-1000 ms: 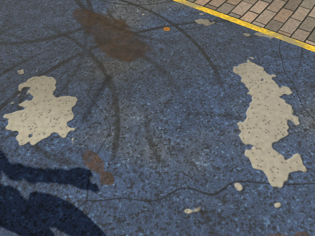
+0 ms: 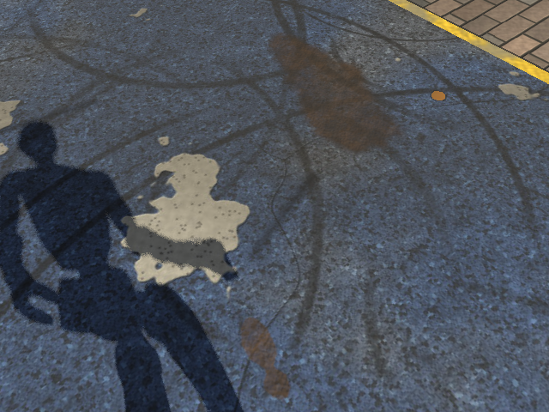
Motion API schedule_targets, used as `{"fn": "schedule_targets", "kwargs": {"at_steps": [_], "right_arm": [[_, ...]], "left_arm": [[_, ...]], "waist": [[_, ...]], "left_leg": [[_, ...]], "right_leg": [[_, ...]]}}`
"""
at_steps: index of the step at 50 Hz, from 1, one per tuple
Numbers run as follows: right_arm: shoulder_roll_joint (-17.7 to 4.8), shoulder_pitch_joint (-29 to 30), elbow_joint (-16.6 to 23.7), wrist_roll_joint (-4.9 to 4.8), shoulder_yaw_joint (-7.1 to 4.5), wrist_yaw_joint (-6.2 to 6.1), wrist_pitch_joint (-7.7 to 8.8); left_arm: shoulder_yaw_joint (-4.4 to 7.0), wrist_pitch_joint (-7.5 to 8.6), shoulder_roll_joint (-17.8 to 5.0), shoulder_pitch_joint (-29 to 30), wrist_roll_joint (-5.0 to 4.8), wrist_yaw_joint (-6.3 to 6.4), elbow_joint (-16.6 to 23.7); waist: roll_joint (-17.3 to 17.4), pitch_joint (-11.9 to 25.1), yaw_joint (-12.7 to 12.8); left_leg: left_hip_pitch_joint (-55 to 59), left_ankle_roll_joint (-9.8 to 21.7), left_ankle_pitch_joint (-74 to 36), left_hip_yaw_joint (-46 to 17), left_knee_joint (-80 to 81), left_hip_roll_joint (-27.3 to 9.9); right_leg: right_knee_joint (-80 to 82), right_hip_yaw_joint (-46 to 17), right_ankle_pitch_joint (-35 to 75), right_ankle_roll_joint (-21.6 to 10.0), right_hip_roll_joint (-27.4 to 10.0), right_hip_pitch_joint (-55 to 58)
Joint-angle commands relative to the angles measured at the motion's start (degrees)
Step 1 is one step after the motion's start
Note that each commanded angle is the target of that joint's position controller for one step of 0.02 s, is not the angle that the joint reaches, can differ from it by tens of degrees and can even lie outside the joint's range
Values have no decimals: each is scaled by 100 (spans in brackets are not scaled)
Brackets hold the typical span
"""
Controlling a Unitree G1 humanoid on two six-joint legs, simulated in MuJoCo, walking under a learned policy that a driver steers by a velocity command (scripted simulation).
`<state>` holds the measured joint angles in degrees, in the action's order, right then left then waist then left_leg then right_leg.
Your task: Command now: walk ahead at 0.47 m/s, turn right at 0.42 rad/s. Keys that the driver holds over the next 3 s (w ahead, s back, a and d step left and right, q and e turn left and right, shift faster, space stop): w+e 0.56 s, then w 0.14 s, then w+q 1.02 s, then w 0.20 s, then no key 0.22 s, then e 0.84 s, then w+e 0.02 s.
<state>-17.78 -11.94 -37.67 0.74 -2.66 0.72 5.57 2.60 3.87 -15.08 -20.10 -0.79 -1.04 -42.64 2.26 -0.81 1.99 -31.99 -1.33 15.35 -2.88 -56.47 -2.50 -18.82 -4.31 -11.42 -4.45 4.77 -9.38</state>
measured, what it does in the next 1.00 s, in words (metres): walks ahead, turning right: left foot, then right foot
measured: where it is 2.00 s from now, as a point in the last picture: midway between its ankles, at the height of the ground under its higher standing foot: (366, 210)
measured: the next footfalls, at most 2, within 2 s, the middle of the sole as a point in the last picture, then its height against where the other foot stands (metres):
left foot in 0.24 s outside the picture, level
right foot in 0.76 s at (404, 399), level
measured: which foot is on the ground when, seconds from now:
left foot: up 0.00-0.22, down 0.24-0.78, up 0.80-1.00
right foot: down 0.00-0.26, up 0.28-0.74, down 0.76-1.00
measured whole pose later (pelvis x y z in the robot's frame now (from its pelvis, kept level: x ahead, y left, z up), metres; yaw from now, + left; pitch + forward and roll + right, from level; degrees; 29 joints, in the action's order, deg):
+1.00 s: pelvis +0.51 -0.13 +0.00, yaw -19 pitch +0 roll -1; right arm -18.5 -13.2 -46.1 -1.9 -3.6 0.2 2.2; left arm 3.2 5.0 -14.9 -16.3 1.0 -1.2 -42.9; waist 2.9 -2.8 1.2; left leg -35.6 -1.2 12.1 -4.2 -62.4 -6.3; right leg -18.5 7.1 -10.6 -3.4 1.8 -8.2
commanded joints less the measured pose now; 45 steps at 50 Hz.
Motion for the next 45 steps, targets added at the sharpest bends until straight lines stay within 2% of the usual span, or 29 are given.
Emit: {"fn": "schedule_targets", "kwargs": {"at_steps": [1,4,7,10,11,12,13,14,15,16,17,18,19,21,23,28,31,33,35,36,37,38,39,40,41,42,43,44,45], "right_arm": [[-267,546,531,14,-48,-3,77],[-155,1198,638,-40,7,45,120],[-321,1447,686,-118,-59,79,149],[-550,1185,631,-145,-176,61,178],[-667,739,524,-132,-257,30,194],[-836,57,413,-87,-350,-15,205],[-1186,-900,343,-28,-431,-76,165],[-1386,-994,158,18,-457,0,91],[-759,-753,288,-50,-333,15,70],[-495,-490,299,-82,-264,-14,45],[-447,-263,262,-46,-235,-9,30],[-358,-137,186,-19,-214,-9,24],[-333,-69,138,26,-203,-22,47],[-311,-37,18,-24,-221,-23,110],[-455,-66,-113,-65,-277,-27,150],[-727,-82,-317,-68,-339,-54,86],[-858,-482,-537,-147,-352,-40,21],[-963,-678,-681,-223,-376,-19,-40],[-1087,-731,-779,-280,-399,-26,-119],[-1160,-747,-833,-303,-400,-38,-159],[-1151,-689,-878,-320,-362,-54,-204],[-966,-735,-878,-278,-260,-78,-196],[-336,-1092,-619,-132,-24,-27,-114],[-344,-1181,-737,-183,8,1,-6],[-898,-663,-613,-394,-178,30,24],[-824,-351,-489,-434,-163,27,30],[-717,-250,-500,-322,-158,-7,5],[-687,-375,-566,-256,-192,-26,-78],[-582,-611,-663,-262,-183,-23,-173]], "left_arm": [[277,47,-1048,184,-43,141,359],[316,-13,-1148,-71,-68,208,232],[329,-61,-1136,-317,-136,241,123],[367,-120,-1140,-235,-117,259,117],[353,-138,-1079,-146,-99,247,154],[289,-145,-901,-78,-42,215,231],[152,-145,-523,-171,119,206,397],[43,-97,-188,-1079,-117,195,503],[158,-115,-824,-916,-212,216,316],[234,-141,-1081,-279,-183,205,399],[232,-157,-1016,20,-114,213,459],[247,-154,-948,214,-53,191,535],[246,-179,-850,196,-80,153,567],[204,-249,-632,242,-106,124,611],[164,-285,-527,498,-60,110,747],[88,-191,-449,1134,-52,-37,904],[12,-130,-324,1744,-43,-120,1104],[15,-114,-378,1994,-51,-162,1239],[73,-107,-521,1993,-14,-189,1313],[140,-111,-647,1754,19,-179,1284],[264,-117,-846,1021,32,-150,1098],[425,-141,-1170,102,38,-72,827],[556,-158,-1833,-624,169,27,717],[468,-133,-1624,-666,129,37,784],[340,-92,-1251,-373,126,4,749],[286,-56,-1078,-66,94,-2,680],[229,-16,-861,272,80,-21,618],[180,43,-667,531,99,-37,626],[179,103,-607,689,129,-44,612]], "waist": [[-647,-96,-51],[-729,-125,169],[-754,-85,188],[-909,-27,-52],[-907,200,-307],[-797,765,-660],[-26,1766,-955],[2018,2288,-406],[1119,1633,-521],[514,879,-628],[74,466,-523],[78,191,-431],[281,115,-314],[375,17,-254],[232,-130,-254],[47,-233,-433],[-58,-373,-661],[-27,-461,-674],[83,-367,-516],[189,-138,-299],[179,298,187],[115,848,622],[-1039,1831,602],[-1267,2676,576],[-841,1832,648],[-842,1038,440],[-668,609,214],[-806,393,4],[-890,346,-150]], "left_leg": [[-617,-225,-599,58,1029,24],[98,-280,-1643,105,2169,292],[537,-186,-1937,-106,2666,379],[959,66,-1397,-182,2873,320],[1614,220,-1326,-68,3066,356],[2744,455,-1282,-219,3067,59],[4329,801,-766,-1331,2910,-1002],[5587,1608,623,-4070,3649,-2134],[5052,1447,1527,-4088,3916,-2028],[4300,1245,1173,-3064,3974,-1803],[3606,1180,301,-2374,4070,-1573],[3140,1181,-259,-1889,4204,-1378],[2809,1144,-552,-1487,4358,-1242],[2557,1222,-875,-978,4611,-1173],[2504,1321,-1209,-640,4799,-1251],[2721,1191,-1909,412,4863,-1082],[2888,1137,-1950,658,4860,-1124],[3242,1109,-2134,677,4772,-1278],[3595,1034,-3231,750,4377,-1392],[3639,977,-4229,785,3914,-1382],[3429,847,-4909,955,3025,-1228],[2563,648,-4407,1064,1833,-968],[246,248,-1407,1099,-523,-218],[-417,175,1878,-64,-1718,392],[-899,225,1669,-446,-2021,109],[-1018,261,1215,-253,-1742,-175],[-887,228,789,-175,-1356,-379],[-556,190,412,-211,-1121,-532],[-204,136,114,-228,-1100,-579]], "right_leg": [[784,-1294,1387,-1004,-1255,218],[650,-1106,1363,-772,-1052,-232],[431,-1478,1058,-631,-1225,-80],[-51,-1806,1357,-453,-1406,294],[-510,-1728,1886,-340,-1243,257],[-1493,-1526,1976,-167,-917,-33],[-3196,-1048,576,23,-463,-838],[-4841,-636,-2368,278,98,-2711],[-5477,-769,-2031,337,-387,-3246],[-5527,-552,-1468,367,-572,-3346],[-5413,-397,-1072,416,-777,-3163],[-5177,-383,-844,434,-928,-3072],[-5050,-360,-699,437,-1066,-2830],[-4845,-222,-614,467,-1147,-2785],[-4465,-200,-390,526,-1218,-3015],[-2950,56,1012,521,-1175,-2942],[-2121,306,1197,385,-1008,-2671],[-1768,374,915,245,-913,-2659],[-1505,546,386,55,-706,-2382],[-1375,679,157,-60,-525,-1838],[-1045,816,390,-225,-338,-725],[-1098,598,721,-387,-467,867],[-1125,-1842,363,-1173,-2177,3268],[-270,-3748,167,-1610,-2973,3469],[-126,-2867,141,-1289,-2758,2787],[-21,-1916,391,-1062,-2485,1965],[167,-1358,586,-888,-2206,1271],[406,-918,741,-775,-2005,748],[657,-663,733,-754,-1928,382]]}}
Over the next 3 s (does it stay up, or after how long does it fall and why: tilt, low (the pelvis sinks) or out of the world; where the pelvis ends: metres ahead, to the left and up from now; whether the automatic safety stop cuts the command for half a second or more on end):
stays up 1.21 -0.19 0.00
